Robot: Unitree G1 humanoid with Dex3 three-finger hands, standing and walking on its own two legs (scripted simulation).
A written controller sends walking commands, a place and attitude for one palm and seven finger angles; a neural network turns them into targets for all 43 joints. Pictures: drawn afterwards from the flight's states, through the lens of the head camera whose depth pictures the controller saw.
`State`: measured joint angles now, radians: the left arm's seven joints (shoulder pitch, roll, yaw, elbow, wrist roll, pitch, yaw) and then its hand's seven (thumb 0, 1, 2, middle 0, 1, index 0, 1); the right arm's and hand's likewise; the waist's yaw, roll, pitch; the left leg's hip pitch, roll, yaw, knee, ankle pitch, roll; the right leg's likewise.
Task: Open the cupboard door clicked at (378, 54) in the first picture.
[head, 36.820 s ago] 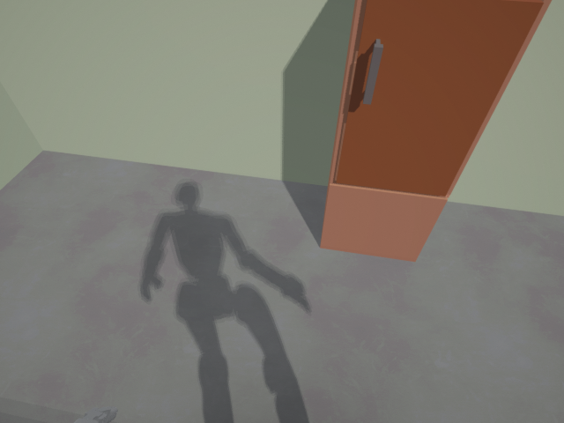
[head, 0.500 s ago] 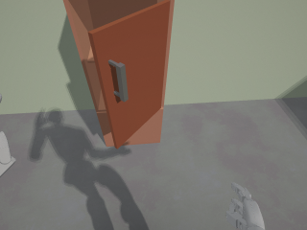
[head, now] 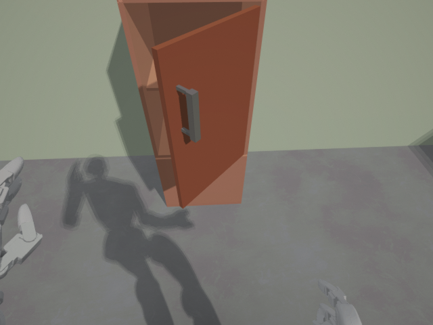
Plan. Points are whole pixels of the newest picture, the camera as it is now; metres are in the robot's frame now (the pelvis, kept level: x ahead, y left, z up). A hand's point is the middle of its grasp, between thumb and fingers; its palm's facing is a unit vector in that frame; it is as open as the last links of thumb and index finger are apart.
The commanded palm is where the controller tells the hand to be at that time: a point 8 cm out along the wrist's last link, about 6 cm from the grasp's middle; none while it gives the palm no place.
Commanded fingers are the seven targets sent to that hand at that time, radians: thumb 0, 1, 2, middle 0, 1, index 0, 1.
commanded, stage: let the arm hang, fingers relaxed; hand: left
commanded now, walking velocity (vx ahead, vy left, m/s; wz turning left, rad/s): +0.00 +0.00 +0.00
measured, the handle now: (188, 114) +0.59 +0.11 +0.07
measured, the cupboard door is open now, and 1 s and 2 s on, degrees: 46 46 46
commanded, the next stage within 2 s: look to check the result in 1.08 s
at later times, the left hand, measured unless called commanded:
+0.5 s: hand out of the picture -0.06 +0.17 -0.18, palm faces +0.07 -0.98 -0.20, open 7.2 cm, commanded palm none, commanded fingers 0.00 0.90 0.90 -0.20 -0.30 -0.20 -0.30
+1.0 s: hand out of the picture +0.00 +0.15 -0.18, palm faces +0.06 -0.98 -0.17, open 7.3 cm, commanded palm none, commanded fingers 0.00 0.90 0.90 -0.20 -0.30 -0.20 -0.30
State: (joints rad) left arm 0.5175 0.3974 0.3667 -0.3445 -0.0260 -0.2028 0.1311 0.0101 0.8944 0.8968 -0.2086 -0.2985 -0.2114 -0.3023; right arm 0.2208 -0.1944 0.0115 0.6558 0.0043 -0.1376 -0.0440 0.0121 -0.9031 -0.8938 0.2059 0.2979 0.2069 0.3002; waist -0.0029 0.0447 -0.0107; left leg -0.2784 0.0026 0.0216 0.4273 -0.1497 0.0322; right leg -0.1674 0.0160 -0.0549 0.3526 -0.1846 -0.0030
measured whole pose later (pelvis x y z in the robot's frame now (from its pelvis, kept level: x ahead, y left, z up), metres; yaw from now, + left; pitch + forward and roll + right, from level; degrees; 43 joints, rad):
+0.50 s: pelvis -0.01 -0.01 -0.01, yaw +2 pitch -1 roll -1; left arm 0.35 0.18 0.01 1.09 0.01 0.03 0.01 0.00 0.95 0.90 -0.20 -0.30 -0.21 -0.30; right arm 0.31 -0.18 0.00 1.08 -0.03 0.05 -0.02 0.01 -0.91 -0.89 0.20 0.30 0.20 0.30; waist 0.01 0.02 0.06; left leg -0.31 -0.01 -0.02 0.48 -0.15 0.02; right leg -0.20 0.00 -0.10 0.45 -0.23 -0.02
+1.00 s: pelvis +0.01 -0.02 +0.00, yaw +1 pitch -1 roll +0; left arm 0.28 0.12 0.01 1.12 0.01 0.00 0.03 0.01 0.93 0.90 -0.20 -0.30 -0.20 -0.30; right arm 0.30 -0.12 0.00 1.14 -0.02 0.02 -0.03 0.00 -0.91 -0.89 0.20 0.30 0.20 0.30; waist -0.01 0.01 0.03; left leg -0.25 -0.01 0.01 0.44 -0.17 0.02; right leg -0.17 0.00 -0.07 0.45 -0.26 -0.02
